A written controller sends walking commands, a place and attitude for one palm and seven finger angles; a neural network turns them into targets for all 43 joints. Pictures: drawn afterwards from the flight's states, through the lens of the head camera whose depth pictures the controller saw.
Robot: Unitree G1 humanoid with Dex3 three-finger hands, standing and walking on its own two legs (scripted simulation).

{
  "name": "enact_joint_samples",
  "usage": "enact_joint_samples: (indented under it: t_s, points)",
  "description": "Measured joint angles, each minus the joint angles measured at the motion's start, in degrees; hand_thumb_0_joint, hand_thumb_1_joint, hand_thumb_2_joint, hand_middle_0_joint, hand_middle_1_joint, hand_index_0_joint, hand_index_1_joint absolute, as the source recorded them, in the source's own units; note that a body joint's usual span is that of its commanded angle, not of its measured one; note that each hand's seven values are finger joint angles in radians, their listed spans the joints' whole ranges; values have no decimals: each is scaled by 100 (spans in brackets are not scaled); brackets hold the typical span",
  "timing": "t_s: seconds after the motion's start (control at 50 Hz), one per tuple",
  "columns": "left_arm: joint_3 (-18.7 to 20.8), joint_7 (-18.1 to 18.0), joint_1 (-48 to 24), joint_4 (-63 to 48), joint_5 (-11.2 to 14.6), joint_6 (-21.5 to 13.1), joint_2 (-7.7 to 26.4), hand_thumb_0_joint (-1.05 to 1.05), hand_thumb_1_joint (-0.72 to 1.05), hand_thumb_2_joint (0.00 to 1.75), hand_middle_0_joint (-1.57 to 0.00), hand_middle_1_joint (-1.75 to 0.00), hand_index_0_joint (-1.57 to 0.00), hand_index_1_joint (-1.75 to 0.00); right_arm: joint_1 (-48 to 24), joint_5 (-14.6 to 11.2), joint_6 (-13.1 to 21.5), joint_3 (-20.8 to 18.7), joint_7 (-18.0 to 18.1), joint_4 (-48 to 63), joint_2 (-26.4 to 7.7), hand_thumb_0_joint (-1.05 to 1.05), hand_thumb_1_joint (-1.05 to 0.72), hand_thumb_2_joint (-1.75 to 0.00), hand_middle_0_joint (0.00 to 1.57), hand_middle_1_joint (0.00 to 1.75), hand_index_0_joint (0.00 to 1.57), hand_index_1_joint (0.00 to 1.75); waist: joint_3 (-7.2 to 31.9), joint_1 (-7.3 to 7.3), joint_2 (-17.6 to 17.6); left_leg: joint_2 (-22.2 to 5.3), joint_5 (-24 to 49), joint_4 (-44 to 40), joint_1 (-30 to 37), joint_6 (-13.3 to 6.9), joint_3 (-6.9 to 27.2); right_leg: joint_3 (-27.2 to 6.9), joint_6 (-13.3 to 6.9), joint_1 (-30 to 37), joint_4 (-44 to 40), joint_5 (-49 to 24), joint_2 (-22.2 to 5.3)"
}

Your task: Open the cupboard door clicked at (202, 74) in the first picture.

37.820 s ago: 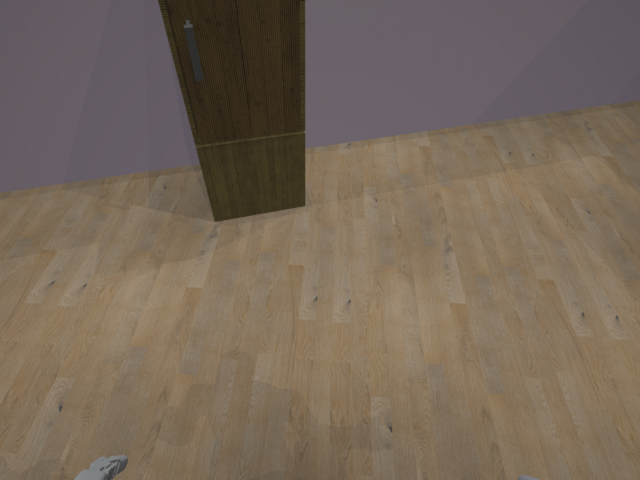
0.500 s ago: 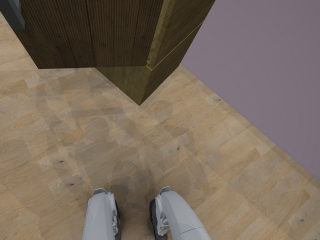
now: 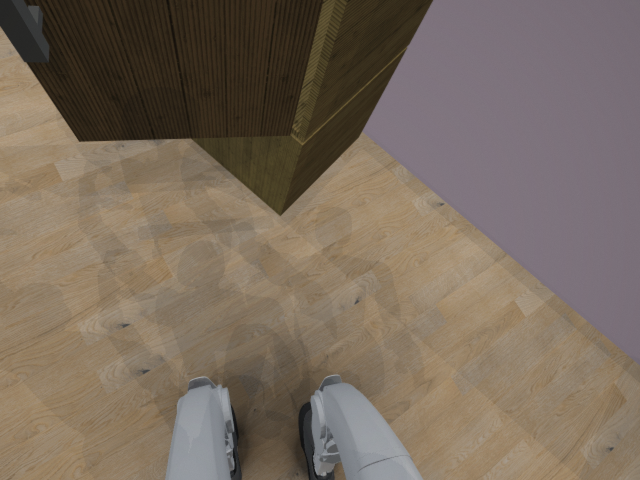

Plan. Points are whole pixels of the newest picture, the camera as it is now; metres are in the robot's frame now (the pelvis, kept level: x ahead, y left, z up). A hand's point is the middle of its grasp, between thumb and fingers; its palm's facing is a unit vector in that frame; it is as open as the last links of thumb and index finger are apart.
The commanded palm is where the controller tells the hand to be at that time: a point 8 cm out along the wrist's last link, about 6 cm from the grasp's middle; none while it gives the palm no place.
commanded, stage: move the hooked fingers beside the handle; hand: left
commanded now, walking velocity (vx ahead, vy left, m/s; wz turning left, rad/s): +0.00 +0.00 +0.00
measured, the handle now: out of the picture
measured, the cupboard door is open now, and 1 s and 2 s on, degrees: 49 49 50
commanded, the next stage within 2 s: slide the fingers in behind the handle in 0.14 s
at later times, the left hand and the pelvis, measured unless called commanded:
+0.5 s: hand out of the picture +0.56 +0.31 +0.08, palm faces +0.07 -1.00 +0.00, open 14.0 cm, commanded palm +0.56 +0.31 +0.08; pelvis +0.00 +0.01 -0.01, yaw +0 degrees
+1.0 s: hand out of the picture +0.57 +0.27 +0.08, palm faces +0.07 -1.00 +0.00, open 14.0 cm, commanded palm +0.56 +0.28 +0.08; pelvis +0.01 +0.00 +0.00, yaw +1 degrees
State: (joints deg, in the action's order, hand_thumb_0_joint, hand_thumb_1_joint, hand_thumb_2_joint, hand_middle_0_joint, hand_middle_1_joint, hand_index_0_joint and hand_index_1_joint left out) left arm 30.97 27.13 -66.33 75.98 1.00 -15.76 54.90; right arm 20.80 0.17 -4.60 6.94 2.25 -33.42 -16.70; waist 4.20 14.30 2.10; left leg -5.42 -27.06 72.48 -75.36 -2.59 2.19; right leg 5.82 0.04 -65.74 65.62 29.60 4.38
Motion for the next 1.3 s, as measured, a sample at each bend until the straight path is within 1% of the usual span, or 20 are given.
enact_joint_samples:
  t_s: [0.08, 0.14, 0.22, 0.3, 0.42, 0.62, 0.8, 0.94, 1.04, 1.12, 1.2, 1.3]
  points:
    - [-30, 79, -135, -9, 38, -33, 69, -1, -50, 30, -30, -120, -30, -120, -11, -11, 16, 29, 16, -67, 25, 1, -90, -90, 20, 30, 21, 30, -12, -9, -4, 0, -10, 80, -108, 11, 31, 29, -11, -100, 84, 23, 2]
    - [-79, 118, -251, 16, 47, 5, 111, -1, -50, 30, -30, -120, -30, -120, -7, -18, 25, 50, 30, -92, 38, 1, -90, -90, 20, 30, 21, 30, -2, 5, -1, 4, -17, 130, -184, 13, 54, 50, -15, -165, 130, 36, 2]
    - [-124, 142, -304, 48, 11, 114, 149, -1, -50, 30, -30, -120, -30, -120, 20, -20, 32, 63, 47, -69, 44, 1, -90, -90, 20, 30, 21, 30, 18, 38, 12, 3, -28, 172, -250, 8, 66, 60, -12, -223, 162, 44, 5]
    - [-148, 89, -288, 15, -42, 166, 121, -1, -50, 30, -30, -120, -30, -120, 47, 3, 46, 64, 46, -52, 41, 1, -90, -90, 20, 30, 21, 30, 11, 52, 35, 2, -39, 204, -293, -4, 65, 57, 1, -259, 179, 46, 6]
    - [-134, -19, -309, -129, -19, 127, -14, -1, -50, 30, -30, -120, -30, -120, 73, 29, 75, 51, 10, -93, 74, 1, -90, -90, 20, 30, 21, 30, 17, 77, 18, 9, -48, 215, -324, -24, 46, 38, 22, -290, 184, 46, -2]
    - [-197, -250, -156, -248, -38, 226, -326, -1, -50, 30, -30, -120, -30, -120, 177, 65, 67, -10, -81, -114, 120, 1, -90, -90, 20, 30, 21, 30, 48, 59, 44, 37, -27, 62, -156, -53, -5, -9, 57, -128, 20, 8, -28]
    - [-289, -469, -102, -354, 4, 74, -625, -1, -50, 30, -30, -120, -30, -120, 221, 109, 82, -85, -148, -176, 134, 1, -90, -90, 20, 30, 21, 30, 83, 50, 47, 70, -9, -35, -50, -43, -19, -20, 51, -30, -51, 9, -58]
    - [-370, -613, 2, -328, 4, 80, -856, -1, -50, 30, -30, -120, -30, -120, 229, 115, 65, -126, -187, -176, 126, 1, -90, -90, 20, 30, 21, 30, 86, 17, 55, 73, 4, -114, 73, -21, -38, -39, 31, 66, -92, 10, -62]
    - [-319, -749, 81, -408, 5, -68, -1003, -1, -50, 30, -30, -120, -30, -120, 212, 135, 84, -160, -220, -202, 128, 1, -90, -90, 20, 30, 21, 30, 102, 12, 57, 64, 9, -138, 113, 11, -43, -46, 1, 83, -81, 20, -54]
    - [-289, -798, 111, -388, 19, -121, -1041, -1, -50, 30, -30, -120, -30, -120, 195, 128, 77, -171, -240, -213, 123, 1, -90, -90, 20, 30, 21, 30, 110, 9, 66, 49, 5, -147, 153, 35, -46, -52, -25, 103, -63, 33, -40]
    - [-343, -818, 205, -403, 34, -103, -1091, -1, -50, 30, -30, -120, -30, -120, 203, 114, 66, -195, -244, -210, 122, 1, -90, -90, 20, 30, 21, 30, 111, -26, 83, 37, 10, -181, 219, 61, -55, -63, -49, 148, -70, 37, -29]
    - [-391, -835, 317, -447, 119, -183, -1269, -1, -50, 30, -30, -120, -30, -120, 213, 105, 69, -221, -255, -256, 122, 1, -90, -90, 20, 30, 21, 30, 135, -97, 87, 34, 22, -230, 308, 94, -61, -69, -81, 213, -77, 45, -27]
